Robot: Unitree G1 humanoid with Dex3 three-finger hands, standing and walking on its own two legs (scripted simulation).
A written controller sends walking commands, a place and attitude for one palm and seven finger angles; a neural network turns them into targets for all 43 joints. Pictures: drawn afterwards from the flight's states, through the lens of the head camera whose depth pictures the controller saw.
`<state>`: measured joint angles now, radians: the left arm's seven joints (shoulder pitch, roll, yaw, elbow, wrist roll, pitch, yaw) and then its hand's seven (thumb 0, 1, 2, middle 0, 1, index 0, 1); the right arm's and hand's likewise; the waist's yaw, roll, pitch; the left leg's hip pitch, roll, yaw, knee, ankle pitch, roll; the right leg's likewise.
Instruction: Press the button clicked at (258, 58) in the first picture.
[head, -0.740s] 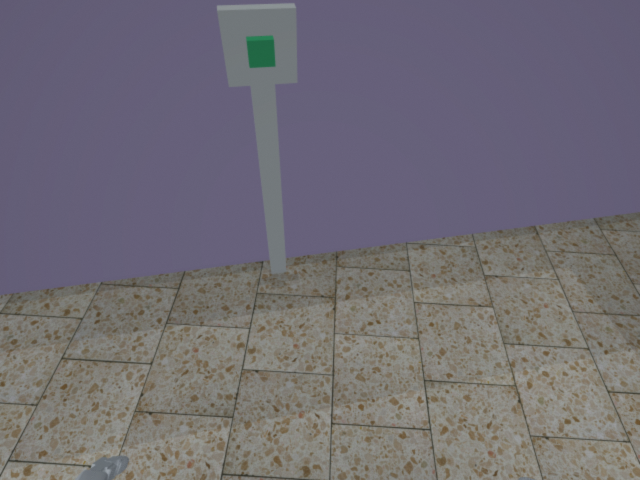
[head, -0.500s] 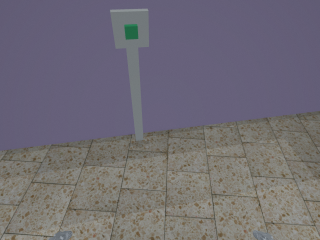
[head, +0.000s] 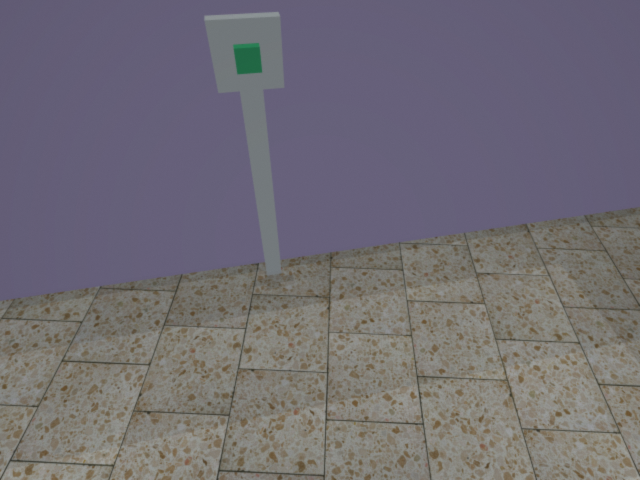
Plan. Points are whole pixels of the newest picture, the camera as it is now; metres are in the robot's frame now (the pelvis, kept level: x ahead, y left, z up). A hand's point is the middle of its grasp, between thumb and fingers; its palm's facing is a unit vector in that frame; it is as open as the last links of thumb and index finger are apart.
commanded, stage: stand and wait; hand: left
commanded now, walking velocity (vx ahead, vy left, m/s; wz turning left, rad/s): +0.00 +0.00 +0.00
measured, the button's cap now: (247, 58) +0.95 +0.23 +0.10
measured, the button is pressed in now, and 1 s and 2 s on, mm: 0 0 0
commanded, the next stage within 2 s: look at it before walking up in 0.20 s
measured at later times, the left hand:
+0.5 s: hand out of the picture +0.08 +0.24 -0.15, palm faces -0.04 -0.94 -0.34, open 7.4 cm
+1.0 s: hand out of the picture +0.08 +0.24 -0.16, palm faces -0.04 -0.94 -0.34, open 7.4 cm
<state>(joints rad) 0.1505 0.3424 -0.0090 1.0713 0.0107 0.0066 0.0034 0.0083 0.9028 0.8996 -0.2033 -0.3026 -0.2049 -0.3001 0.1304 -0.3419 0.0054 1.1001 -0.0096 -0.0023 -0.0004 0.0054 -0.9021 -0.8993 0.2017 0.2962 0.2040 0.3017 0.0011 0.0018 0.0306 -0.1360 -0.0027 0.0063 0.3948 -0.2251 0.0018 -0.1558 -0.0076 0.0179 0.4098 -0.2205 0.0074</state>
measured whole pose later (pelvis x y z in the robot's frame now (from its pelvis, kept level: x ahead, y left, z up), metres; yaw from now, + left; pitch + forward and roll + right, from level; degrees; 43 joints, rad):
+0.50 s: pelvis +0.00 -0.01 +0.00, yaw -1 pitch -1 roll +0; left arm 0.14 0.33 -0.01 1.08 0.01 0.00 0.00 0.01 0.90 0.90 -0.20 -0.30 -0.21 -0.30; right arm 0.12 -0.34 0.01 1.12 -0.01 -0.01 0.00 0.00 -0.90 -0.90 0.20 0.30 0.20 0.30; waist 0.00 0.00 0.02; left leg -0.14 0.01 0.01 0.37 -0.21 -0.01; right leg -0.16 0.01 0.02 0.39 -0.20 0.00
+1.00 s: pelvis +0.00 -0.01 +0.00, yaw -2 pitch -1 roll +0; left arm 0.14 0.34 0.00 1.07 0.01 0.01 0.01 0.01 0.90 0.90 -0.20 -0.30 -0.20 -0.30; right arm 0.10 -0.33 0.00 1.10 -0.01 -0.01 -0.01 0.00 -0.90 -0.90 0.20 0.30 0.20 0.30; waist 0.01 0.00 0.03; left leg -0.13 0.02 0.03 0.37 -0.22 -0.01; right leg -0.16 0.01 0.04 0.39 -0.21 0.00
